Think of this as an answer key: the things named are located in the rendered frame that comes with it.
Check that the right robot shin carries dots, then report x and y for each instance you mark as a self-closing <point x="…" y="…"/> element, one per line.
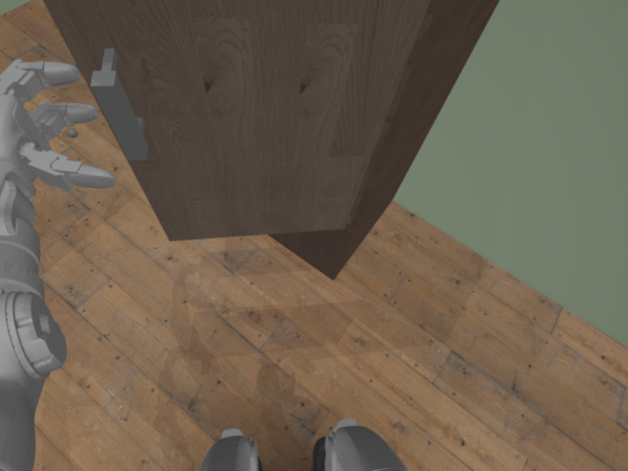
<point x="342" y="423"/>

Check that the cupboard door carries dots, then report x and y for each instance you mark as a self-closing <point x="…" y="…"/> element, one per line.
<point x="260" y="116"/>

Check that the robot left upper arm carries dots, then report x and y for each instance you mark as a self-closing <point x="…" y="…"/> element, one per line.
<point x="32" y="345"/>

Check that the left robot shin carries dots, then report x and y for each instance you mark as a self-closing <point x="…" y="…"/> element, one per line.
<point x="231" y="432"/>

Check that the handle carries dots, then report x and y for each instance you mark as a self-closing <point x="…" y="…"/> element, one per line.
<point x="114" y="102"/>

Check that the robot left hand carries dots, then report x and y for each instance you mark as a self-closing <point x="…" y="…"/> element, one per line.
<point x="20" y="83"/>

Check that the robot left forearm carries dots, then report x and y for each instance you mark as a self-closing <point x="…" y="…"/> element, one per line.
<point x="19" y="241"/>

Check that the robot shin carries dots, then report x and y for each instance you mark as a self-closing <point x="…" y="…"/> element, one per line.
<point x="231" y="432"/>
<point x="342" y="423"/>

